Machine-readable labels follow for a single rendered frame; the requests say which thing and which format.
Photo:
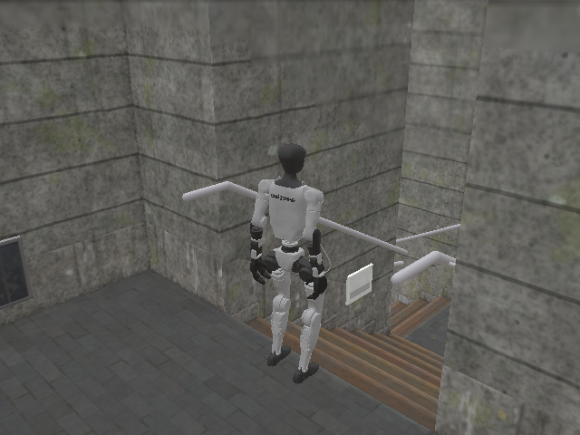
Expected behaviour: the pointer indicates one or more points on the robot left forearm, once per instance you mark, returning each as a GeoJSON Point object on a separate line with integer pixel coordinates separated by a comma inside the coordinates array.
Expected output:
{"type": "Point", "coordinates": [256, 241]}

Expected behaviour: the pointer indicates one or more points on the robot right upper arm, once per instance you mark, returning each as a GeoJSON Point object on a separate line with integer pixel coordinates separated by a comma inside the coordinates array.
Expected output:
{"type": "Point", "coordinates": [314, 199]}

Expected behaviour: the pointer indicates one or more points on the right robot hand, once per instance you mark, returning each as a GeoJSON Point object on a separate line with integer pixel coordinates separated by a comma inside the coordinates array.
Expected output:
{"type": "Point", "coordinates": [320, 284]}

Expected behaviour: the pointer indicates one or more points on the robot right forearm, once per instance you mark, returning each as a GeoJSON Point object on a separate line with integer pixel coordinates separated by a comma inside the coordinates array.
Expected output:
{"type": "Point", "coordinates": [315, 255]}

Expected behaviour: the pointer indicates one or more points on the robot right thigh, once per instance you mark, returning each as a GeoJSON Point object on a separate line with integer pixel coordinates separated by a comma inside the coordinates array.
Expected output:
{"type": "Point", "coordinates": [314, 306]}

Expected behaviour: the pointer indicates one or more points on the robot left upper arm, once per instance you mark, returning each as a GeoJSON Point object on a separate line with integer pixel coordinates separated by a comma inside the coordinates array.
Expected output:
{"type": "Point", "coordinates": [262, 199]}

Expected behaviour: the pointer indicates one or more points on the left robot hand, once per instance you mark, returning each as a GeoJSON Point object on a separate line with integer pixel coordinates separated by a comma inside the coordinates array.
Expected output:
{"type": "Point", "coordinates": [258, 264]}

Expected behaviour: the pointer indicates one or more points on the robot torso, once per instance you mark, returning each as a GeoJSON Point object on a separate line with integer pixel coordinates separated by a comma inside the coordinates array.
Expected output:
{"type": "Point", "coordinates": [287, 211]}

